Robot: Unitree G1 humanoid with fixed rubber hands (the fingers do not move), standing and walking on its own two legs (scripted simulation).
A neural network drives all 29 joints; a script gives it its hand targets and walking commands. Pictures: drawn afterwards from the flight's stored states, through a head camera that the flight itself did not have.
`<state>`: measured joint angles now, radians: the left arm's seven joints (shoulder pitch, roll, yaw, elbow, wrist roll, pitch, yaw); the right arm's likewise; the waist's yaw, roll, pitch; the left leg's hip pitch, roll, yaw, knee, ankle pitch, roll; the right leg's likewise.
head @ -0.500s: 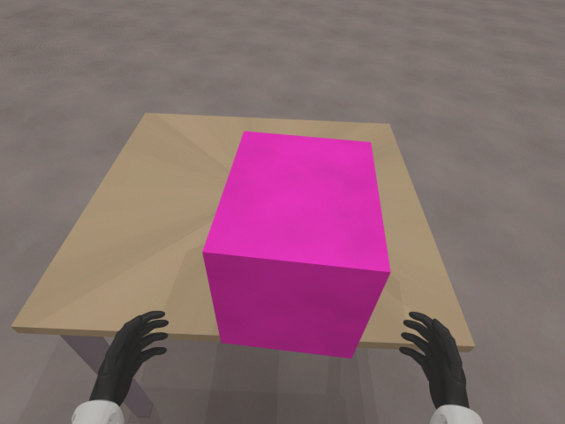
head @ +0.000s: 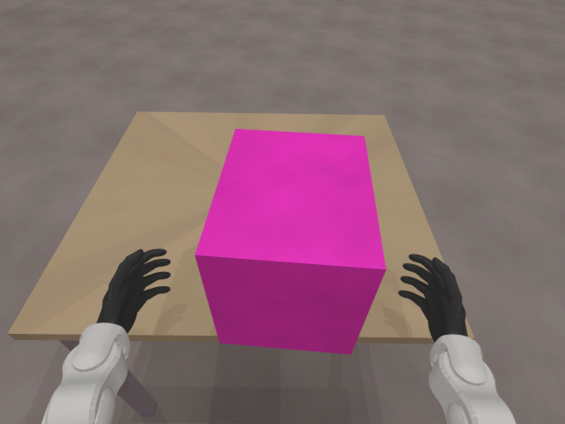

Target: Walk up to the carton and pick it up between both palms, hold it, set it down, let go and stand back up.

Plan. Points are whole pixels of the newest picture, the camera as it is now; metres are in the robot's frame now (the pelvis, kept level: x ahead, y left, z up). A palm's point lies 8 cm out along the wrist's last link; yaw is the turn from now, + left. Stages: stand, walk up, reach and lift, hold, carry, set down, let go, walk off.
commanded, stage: reach and lift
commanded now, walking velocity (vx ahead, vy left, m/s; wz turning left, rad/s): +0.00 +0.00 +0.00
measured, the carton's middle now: (292, 239) +0.40 +0.01 +0.03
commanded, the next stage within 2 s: none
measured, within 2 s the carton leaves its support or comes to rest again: neither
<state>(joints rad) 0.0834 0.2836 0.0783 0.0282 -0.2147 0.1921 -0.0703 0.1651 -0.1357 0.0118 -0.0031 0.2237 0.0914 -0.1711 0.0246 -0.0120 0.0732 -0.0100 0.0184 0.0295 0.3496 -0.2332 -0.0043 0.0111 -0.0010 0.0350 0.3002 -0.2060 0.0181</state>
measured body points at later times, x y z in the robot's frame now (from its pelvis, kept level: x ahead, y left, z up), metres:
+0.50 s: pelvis -0.01 -0.01 +0.00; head +0.01 +0.01 +0.45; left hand +0.35 +0.22 +0.10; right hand +0.32 -0.21 +0.10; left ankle -0.02 +0.11 -0.75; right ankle -0.02 -0.13 -0.75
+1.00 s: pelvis -0.02 -0.01 +0.00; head +0.00 +0.02 +0.45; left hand +0.41 +0.22 +0.15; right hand +0.38 -0.20 +0.15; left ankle -0.02 +0.11 -0.75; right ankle -0.02 -0.13 -0.75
